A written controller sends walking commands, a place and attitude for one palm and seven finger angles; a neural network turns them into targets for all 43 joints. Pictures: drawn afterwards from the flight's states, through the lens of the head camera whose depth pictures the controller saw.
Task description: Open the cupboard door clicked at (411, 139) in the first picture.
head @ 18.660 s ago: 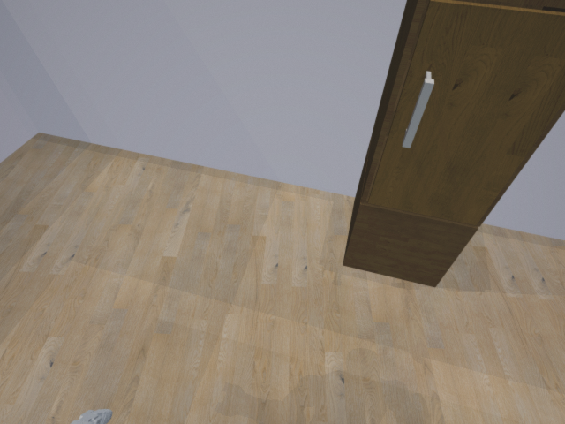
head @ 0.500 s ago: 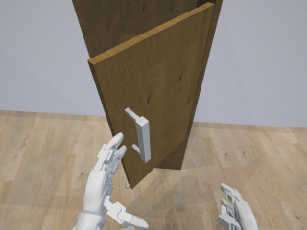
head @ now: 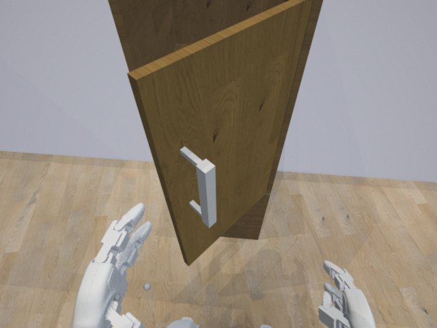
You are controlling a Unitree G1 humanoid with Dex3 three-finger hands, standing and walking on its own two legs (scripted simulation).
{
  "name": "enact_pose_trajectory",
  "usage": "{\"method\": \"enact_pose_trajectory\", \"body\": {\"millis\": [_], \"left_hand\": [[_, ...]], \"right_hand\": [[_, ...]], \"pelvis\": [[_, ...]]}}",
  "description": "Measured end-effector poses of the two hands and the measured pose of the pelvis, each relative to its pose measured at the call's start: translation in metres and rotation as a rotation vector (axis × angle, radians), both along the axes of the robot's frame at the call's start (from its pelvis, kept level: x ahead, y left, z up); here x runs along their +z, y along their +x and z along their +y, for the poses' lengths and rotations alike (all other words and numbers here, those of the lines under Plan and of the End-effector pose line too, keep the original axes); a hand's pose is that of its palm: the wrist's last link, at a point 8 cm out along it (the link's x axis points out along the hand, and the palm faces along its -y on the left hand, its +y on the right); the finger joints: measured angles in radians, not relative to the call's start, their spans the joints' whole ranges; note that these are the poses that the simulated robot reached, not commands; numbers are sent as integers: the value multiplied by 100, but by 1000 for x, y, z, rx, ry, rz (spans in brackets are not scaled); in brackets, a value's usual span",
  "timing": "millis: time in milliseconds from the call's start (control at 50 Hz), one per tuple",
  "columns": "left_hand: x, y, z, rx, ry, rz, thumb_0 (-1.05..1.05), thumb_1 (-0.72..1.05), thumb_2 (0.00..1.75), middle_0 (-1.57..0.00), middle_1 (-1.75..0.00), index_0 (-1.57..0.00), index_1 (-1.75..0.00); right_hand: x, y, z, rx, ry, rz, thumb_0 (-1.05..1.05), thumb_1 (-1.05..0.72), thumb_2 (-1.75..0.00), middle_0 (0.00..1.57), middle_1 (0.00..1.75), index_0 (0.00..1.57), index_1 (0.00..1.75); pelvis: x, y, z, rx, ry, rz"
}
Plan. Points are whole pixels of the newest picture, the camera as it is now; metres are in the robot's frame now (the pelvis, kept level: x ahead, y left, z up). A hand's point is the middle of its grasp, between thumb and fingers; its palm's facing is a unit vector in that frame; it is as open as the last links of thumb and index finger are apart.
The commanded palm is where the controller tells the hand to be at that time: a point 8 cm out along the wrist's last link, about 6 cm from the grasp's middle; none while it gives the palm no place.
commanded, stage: draw the hand back to the body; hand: left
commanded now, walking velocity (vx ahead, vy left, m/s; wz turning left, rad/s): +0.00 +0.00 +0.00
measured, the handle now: (199, 190) +0.33 +0.06 +0.09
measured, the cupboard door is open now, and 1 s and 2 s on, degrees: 50 50 50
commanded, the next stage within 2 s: step back with the hand held close in 1.62 s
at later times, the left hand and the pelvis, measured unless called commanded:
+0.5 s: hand (101, 271) +0.18 +0.16 +0.13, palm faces -0.03 -1.00 -0.06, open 16.3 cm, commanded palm +0.15 +0.23 +0.15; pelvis +0.01 +0.01 +0.02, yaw +0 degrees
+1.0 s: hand (24, 232) +0.20 +0.24 +0.19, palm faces +0.31 -0.87 -0.37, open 12.0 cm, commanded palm +0.16 +0.29 +0.21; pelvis +0.02 +0.02 +0.06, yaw -1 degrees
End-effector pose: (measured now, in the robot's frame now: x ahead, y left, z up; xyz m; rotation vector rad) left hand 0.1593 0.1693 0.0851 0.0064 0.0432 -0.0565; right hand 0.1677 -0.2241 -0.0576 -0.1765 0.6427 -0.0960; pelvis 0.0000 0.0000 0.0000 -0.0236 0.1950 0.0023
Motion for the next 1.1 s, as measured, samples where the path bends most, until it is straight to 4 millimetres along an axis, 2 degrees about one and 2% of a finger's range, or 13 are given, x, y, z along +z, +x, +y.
{"method": "enact_pose_trajectory", "body": {"millis": [140, 340, 560, 580, 680, 880, 1100], "left_hand": [[3, 5, 0, -20, 6, -23, -1, -50, 30, -15, -30, -15, -30], [32, 9, 27, 19, 42, -37, -1, -50, 31, -16, -30, -15, -30], [53, 3, 58, 35, 63, -46, -1, -47, 32, -16, -30, -15, -30], [56, 3, 61, 51, 104, -43, -1, -45, 32, -16, -30, -15, -30], [72, 1, 74, 193, 254, -4, -1, -34, 37, -16, -30, -16, -30], [98, 3, 100, 327, 356, -6, 0, -2, 51, -18, -30, -17, -30], [133, 12, 124, 411, 417, -98, 0, 36, 67, -19, -30, -19, -30]], "right_hand": [[0, -1, 7, 2, 3, -13, 2, -90, -90, 20, 30, 20, 30], [14, 0, 17, -13, 28, -36, 2, -90, -90, 20, 30, 20, 30], [32, 13, 17, 2, 0, -88, 2, -90, -90, 20, 30, 20, 30], [34, 15, 18, 3, -6, -88, 2, -90, -90, 20, 30, 20, 30], [42, 17, 24, -5, -16, -71, 2, -90, -90, 20, 30, 20, 30], [48, 19, 39, 33, -11, -22, 2, -90, -90, 20, 30, 20, 30], [55, 29, 34, 42, -17, -9, 2, -90, -90, 20, 30, 20, 30]], "pelvis": [[-2, -3, 4, -3, -4, -1], [12, 4, 9, -5, -8, -39], [23, 9, 13, 6, -16, -81], [24, 10, 13, 3, -16, -87], [37, 12, 16, -5, -11, -122], [57, 18, 21, -6, -1, -192], [69, 24, 20, -20, 7, -237]]}}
